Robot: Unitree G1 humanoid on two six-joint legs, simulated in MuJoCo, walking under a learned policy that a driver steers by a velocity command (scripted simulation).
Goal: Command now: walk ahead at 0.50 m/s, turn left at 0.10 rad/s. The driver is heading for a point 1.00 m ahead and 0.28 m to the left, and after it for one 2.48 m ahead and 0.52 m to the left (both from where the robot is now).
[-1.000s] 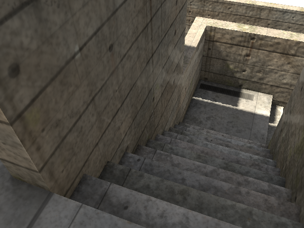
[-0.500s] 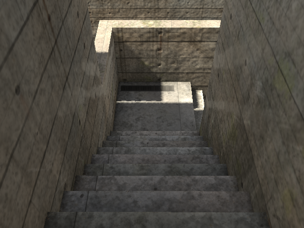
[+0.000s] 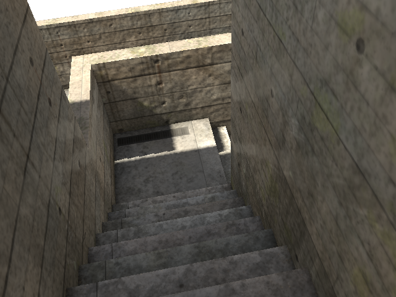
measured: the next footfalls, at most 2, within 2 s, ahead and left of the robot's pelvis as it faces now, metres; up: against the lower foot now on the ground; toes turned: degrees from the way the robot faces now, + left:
left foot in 0.32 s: +0.20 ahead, +0.17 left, -0.20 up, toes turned +7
right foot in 0.82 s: +0.46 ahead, +0.04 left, -0.41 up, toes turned +32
